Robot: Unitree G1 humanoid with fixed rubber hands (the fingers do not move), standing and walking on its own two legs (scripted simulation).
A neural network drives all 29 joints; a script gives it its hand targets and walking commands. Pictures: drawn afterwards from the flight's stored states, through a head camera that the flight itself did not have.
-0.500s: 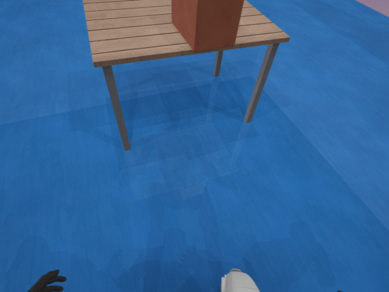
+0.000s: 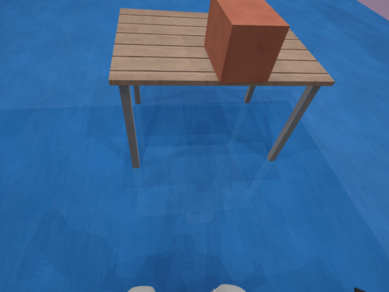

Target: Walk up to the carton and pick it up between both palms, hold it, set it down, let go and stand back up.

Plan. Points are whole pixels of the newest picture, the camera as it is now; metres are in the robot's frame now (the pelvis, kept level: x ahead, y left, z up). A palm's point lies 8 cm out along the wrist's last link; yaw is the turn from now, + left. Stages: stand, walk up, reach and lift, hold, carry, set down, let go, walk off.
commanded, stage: walk up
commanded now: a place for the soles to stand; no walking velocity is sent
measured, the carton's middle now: (239, 37) +1.06 -0.15 +0.02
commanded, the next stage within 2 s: none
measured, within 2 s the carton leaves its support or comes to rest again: neither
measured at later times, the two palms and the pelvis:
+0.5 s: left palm (97, 263) +0.18 +0.21 -0.09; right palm (385, 241) +0.27 -0.46 -0.07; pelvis +0.16 -0.13 +0.00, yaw +6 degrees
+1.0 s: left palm (153, 215) +0.30 +0.11 -0.10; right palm (380, 205) +0.39 -0.54 -0.11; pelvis +0.25 -0.22 -0.01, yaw +11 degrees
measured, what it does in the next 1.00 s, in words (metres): walks ahead: right foot, then left foot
